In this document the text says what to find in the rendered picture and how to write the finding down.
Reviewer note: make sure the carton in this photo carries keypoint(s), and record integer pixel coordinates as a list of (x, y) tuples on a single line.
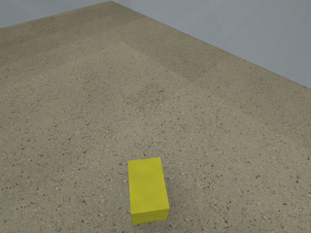
[(147, 191)]

